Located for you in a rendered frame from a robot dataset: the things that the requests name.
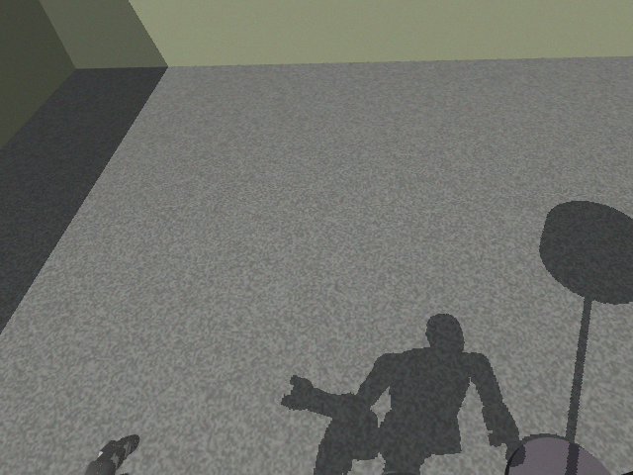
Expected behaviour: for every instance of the floor lamp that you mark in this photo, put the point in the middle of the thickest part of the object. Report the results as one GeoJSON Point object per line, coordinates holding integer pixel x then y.
{"type": "Point", "coordinates": [553, 456]}

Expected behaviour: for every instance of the left robot hand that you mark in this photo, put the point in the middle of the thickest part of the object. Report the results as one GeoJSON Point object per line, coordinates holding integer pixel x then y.
{"type": "Point", "coordinates": [111, 456]}

